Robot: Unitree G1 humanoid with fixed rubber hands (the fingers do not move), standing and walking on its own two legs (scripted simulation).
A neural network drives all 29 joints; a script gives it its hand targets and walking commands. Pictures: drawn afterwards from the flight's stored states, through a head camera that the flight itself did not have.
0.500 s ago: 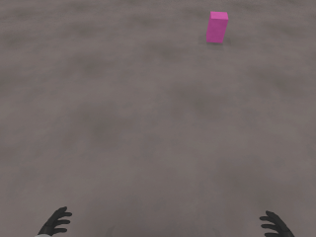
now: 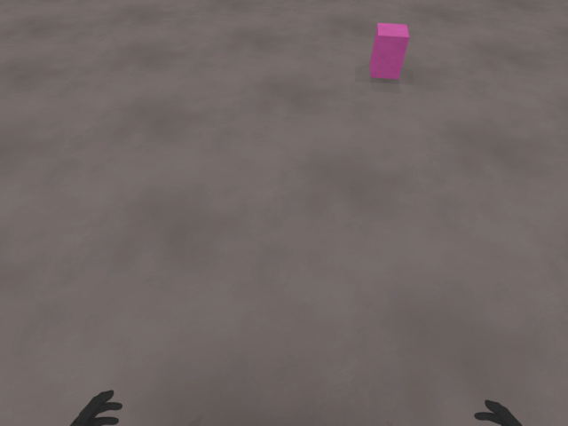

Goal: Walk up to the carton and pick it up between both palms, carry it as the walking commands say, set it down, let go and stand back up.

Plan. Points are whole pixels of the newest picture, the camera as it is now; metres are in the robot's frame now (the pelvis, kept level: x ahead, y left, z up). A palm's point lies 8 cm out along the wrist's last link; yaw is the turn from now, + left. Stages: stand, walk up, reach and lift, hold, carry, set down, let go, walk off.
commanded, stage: stand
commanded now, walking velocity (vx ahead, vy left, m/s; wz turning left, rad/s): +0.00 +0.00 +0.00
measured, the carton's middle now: (387, 51) +2.50 -0.66 -0.63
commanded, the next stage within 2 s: walk up in 0.76 s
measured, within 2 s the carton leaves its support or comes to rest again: neither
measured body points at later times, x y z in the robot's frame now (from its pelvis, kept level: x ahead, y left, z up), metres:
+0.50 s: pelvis +0.01 +0.00 +0.00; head +0.01 +0.00 +0.45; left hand +0.11 +0.32 -0.11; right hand +0.11 -0.32 -0.11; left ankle +0.01 +0.12 -0.75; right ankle +0.01 -0.12 -0.75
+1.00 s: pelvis +0.01 +0.00 +0.00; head +0.01 +0.00 +0.45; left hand +0.13 +0.32 -0.11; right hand +0.12 -0.33 -0.11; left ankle +0.00 +0.12 -0.74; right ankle +0.00 -0.12 -0.74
